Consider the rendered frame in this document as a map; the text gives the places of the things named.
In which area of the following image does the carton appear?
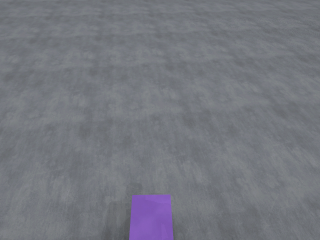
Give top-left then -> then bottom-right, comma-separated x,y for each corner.
129,194 -> 174,240

